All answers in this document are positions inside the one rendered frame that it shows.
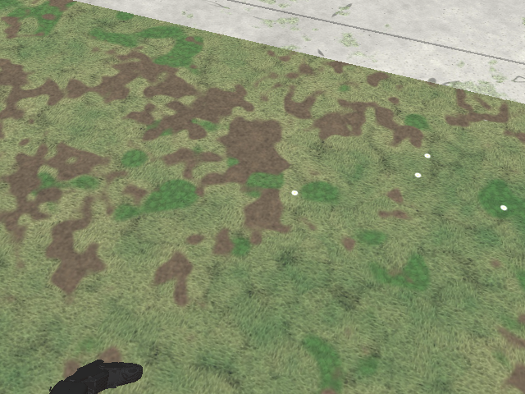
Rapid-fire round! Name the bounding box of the left robot hand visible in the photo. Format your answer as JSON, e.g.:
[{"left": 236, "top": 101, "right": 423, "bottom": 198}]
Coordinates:
[{"left": 49, "top": 360, "right": 143, "bottom": 394}]

